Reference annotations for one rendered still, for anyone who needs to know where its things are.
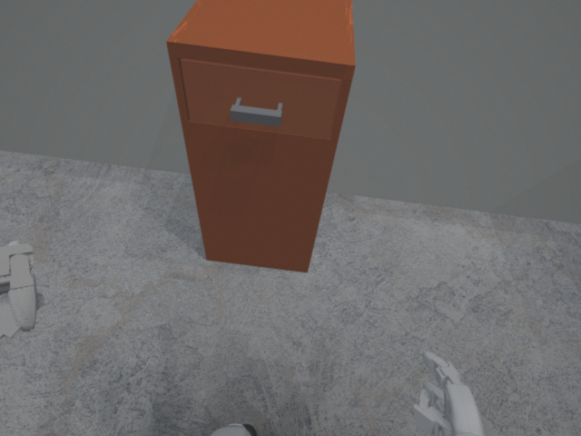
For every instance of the drawer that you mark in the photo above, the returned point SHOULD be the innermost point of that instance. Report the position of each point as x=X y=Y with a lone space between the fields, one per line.
x=308 y=101

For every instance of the handle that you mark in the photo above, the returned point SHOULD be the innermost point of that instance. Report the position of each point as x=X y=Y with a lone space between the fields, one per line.
x=256 y=115

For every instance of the right robot hand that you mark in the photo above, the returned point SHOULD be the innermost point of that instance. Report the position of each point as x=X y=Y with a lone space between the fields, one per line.
x=456 y=410

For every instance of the cabinet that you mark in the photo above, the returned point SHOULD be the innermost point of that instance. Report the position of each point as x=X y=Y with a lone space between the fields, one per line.
x=260 y=193

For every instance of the left robot hand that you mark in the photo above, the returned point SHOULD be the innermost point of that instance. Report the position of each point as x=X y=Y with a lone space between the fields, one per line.
x=19 y=300

